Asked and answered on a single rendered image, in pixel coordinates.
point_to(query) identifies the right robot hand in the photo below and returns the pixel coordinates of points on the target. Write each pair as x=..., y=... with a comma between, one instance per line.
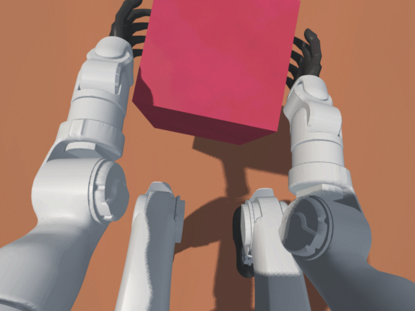
x=309, y=63

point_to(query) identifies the carton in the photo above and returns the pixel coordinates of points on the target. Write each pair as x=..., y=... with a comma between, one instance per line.
x=216, y=69

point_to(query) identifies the right robot upper arm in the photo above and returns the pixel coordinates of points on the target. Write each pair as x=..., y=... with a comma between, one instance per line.
x=330, y=242

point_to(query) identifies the left robot hand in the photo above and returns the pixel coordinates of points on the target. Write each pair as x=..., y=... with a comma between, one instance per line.
x=124, y=28

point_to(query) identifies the robot right forearm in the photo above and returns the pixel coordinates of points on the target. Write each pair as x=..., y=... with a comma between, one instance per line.
x=316, y=144

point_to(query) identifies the left robot upper arm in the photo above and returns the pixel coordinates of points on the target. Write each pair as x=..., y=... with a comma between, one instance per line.
x=74, y=200

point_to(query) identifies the robot left thigh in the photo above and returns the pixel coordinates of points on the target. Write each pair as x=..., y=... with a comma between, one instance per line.
x=146, y=280

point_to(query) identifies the robot left shin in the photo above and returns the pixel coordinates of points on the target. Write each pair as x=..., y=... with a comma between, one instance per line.
x=141, y=202

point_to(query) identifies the robot left forearm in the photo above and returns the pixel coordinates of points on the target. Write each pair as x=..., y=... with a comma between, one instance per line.
x=98, y=106

